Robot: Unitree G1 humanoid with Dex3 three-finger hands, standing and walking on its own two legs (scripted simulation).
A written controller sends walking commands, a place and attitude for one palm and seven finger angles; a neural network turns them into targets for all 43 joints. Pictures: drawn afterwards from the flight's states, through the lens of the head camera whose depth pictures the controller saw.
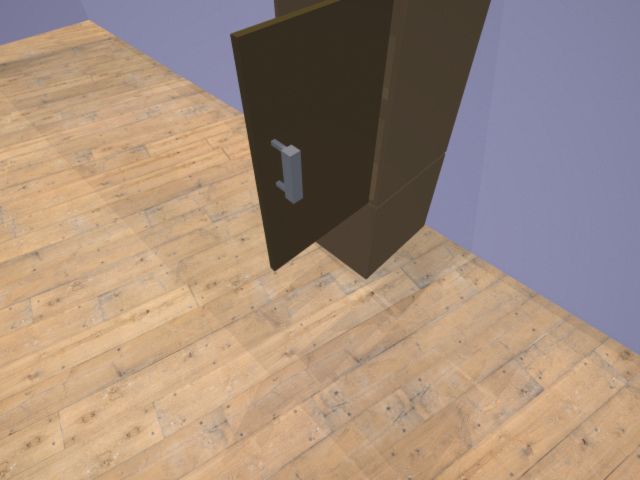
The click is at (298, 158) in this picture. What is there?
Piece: cupboard door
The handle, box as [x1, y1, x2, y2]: [271, 139, 302, 203]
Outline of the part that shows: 273,139 271,141 271,144 281,151 284,178 283,183 279,180 276,182 276,185 285,192 285,197 294,203 302,197 300,151 292,145 286,147 275,139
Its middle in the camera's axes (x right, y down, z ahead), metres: -0.07 -0.14 +0.77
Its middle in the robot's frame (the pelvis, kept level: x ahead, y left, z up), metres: +0.67 +0.10 -0.03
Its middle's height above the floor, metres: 0.76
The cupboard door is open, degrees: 88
